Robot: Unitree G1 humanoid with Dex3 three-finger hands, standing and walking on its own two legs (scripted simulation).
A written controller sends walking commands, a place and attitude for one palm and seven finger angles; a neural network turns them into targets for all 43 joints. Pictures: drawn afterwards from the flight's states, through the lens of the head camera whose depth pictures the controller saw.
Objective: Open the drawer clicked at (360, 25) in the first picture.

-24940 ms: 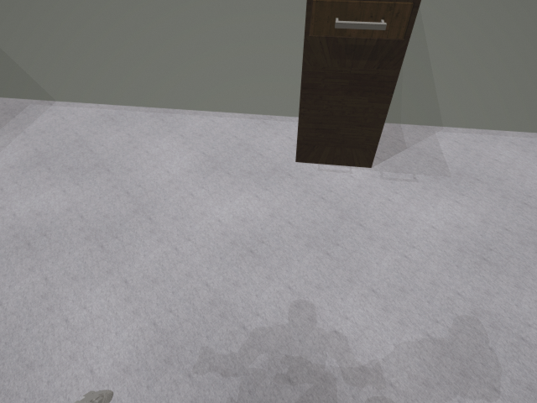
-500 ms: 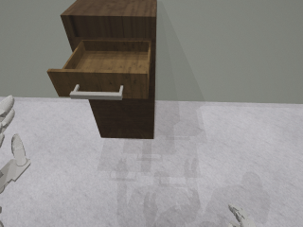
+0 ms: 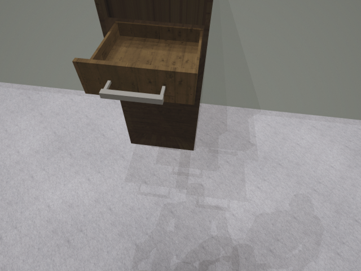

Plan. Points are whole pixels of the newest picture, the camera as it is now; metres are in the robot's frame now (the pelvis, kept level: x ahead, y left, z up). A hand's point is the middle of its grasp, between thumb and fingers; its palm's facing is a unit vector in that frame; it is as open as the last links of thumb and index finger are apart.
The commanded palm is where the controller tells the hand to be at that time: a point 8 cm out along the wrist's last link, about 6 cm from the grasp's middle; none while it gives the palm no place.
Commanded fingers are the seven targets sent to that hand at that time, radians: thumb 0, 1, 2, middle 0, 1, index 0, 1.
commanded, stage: let the arm hang, fingers relaxed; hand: left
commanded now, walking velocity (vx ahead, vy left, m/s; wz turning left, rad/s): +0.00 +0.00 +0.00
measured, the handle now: (133, 91) +0.61 +0.19 +0.01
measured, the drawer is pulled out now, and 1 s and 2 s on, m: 0.30 0.30 0.30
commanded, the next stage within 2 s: look to check the result in 0.68 s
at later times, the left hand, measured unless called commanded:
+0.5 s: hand out of the picture +0.04 +0.18 -0.17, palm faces +0.00 -0.98 -0.22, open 7.3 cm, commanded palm none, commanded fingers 0.00 0.90 0.90 -0.20 -0.30 -0.20 -0.30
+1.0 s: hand out of the picture +0.04 +0.19 -0.17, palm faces -0.02 -0.97 -0.23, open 7.3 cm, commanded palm none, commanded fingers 0.00 0.90 0.90 -0.20 -0.30 -0.20 -0.30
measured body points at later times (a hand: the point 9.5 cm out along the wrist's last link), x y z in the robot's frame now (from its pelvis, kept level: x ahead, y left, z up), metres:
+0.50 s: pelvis +0.01 +0.00 +0.01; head +0.02 -0.01 +0.46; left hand +0.04 +0.23 -0.15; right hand +0.02 -0.22 -0.16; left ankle +0.05 +0.12 -0.74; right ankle +0.02 -0.12 -0.74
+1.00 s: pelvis +0.02 +0.00 +0.01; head +0.05 -0.01 +0.46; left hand +0.04 +0.24 -0.15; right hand +0.01 -0.23 -0.16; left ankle +0.05 +0.12 -0.74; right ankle +0.02 -0.12 -0.74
